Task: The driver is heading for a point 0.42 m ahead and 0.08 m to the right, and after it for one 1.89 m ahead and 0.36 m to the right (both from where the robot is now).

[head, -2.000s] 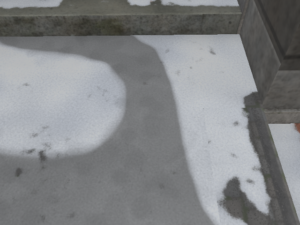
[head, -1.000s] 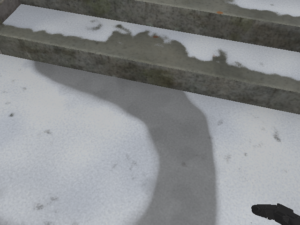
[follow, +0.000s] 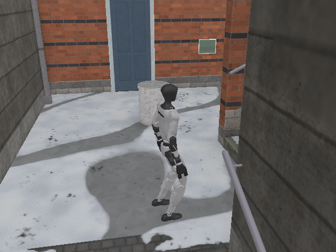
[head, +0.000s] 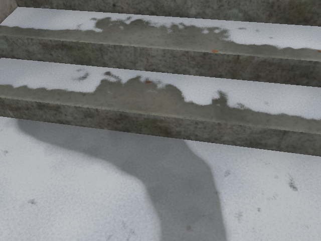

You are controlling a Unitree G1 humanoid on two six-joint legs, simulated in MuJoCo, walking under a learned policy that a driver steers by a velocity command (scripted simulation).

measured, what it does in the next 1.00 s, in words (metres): walks ahead, turning right: left foot, then right foot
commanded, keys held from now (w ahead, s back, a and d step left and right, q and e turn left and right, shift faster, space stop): w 0.26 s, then w+e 0.64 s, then w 0.10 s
